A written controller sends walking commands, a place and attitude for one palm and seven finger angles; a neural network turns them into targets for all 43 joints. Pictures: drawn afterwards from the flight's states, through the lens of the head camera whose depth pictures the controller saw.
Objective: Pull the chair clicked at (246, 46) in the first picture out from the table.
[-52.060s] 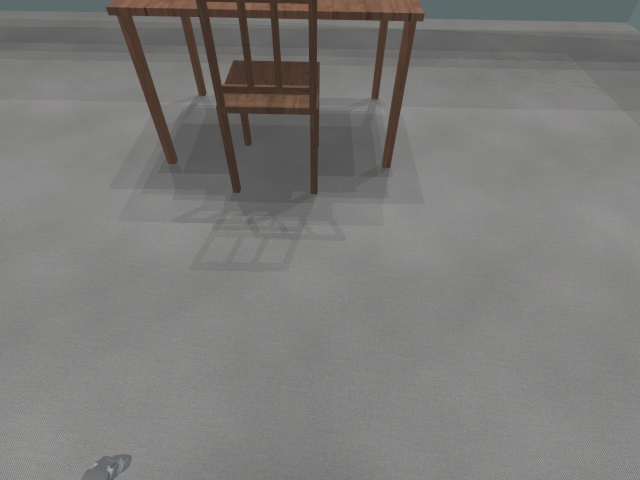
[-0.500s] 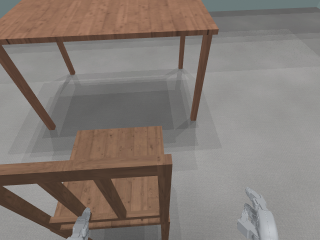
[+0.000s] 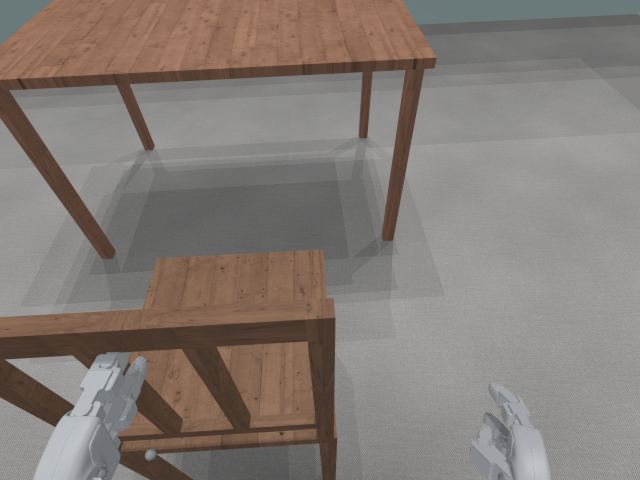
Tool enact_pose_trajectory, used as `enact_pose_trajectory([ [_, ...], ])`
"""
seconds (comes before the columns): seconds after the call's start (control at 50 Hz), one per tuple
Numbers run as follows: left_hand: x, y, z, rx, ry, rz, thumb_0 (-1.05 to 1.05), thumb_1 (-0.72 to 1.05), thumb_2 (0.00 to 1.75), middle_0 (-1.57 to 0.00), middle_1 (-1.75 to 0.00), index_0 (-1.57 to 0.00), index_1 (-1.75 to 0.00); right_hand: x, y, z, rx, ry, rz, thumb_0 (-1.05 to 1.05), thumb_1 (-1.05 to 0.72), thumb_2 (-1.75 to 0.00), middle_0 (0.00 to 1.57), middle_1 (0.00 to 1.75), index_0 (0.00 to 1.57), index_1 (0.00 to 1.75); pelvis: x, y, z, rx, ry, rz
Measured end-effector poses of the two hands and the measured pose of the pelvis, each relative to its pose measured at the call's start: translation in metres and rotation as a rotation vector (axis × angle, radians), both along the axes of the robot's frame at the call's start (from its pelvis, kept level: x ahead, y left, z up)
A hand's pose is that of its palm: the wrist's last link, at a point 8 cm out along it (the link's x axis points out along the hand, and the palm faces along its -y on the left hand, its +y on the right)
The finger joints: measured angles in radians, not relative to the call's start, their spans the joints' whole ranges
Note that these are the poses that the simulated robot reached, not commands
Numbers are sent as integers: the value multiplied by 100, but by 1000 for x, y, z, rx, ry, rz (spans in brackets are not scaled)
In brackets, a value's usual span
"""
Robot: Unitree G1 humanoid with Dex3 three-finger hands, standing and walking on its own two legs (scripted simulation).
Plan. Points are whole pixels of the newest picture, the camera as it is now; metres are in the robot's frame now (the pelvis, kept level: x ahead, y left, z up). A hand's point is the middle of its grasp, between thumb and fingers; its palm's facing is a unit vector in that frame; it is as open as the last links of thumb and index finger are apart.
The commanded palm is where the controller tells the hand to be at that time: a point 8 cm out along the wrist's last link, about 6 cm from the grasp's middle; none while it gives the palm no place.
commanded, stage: draw the hand back to the body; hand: left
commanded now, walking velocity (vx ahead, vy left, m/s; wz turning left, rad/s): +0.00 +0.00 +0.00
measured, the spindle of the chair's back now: (140, 394) +0.23 +0.26 -0.03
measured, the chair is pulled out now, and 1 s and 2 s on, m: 0.60 0.60 0.59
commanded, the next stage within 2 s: step back with the hand held close in 1.06 s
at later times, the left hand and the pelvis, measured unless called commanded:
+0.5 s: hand (106, 441) +0.15 +0.21 +0.09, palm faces +0.13 -0.87 -0.47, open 10.9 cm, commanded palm +0.14 +0.28 +0.21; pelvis +0.01 -0.01 +0.05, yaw +0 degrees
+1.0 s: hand (93, 433) +0.15 +0.22 +0.10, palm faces +0.18 -0.82 -0.54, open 6.3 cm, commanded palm +0.16 +0.28 +0.24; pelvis +0.03 -0.03 +0.05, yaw +2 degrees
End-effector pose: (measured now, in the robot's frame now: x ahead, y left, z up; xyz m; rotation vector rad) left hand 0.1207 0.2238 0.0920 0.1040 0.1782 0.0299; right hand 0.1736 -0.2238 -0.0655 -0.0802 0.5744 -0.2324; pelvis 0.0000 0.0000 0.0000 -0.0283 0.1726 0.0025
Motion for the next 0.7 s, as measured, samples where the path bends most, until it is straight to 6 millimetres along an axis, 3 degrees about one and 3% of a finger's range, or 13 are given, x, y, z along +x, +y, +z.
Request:
enact_pose_trajectory([
  [0.1, 0, 1, 11, 190, 125, 25, -1, -40, 27, -18, -9, -2, -2, 3, -1, 18, -34, 3, 9, 2, -90, -90, 21, 30, 20, 30, 5, -3, 16, -1, -63, -1],
  [0.28, 1, 8, 24, 275, 229, 102, -1, -12, 40, -29, -19, -15, -9, 11, 4, 40, -39, -13, 51, 1, -90, -90, 21, 30, 20, 30, 8, -7, 40, 2, -167, -3],
  [0.44, 2, 21, 31, 327, 286, 180, 0, 17, 54, -31, -25, -27, -16, 14, 4, 41, -41, 10, 116, 1, -90, -90, 21, 30, 20, 30, 10, -13, 51, 13, -205, -1],
  [0.7, 6, 36, 41, 408, 352, 266, 1, 64, 77, -20, -26, -44, -29, 27, -8, 35, -46, 37, 162, 1, -90, -90, 21, 30, 20, 30, 24, -19, 55, 27, -211, 15],
])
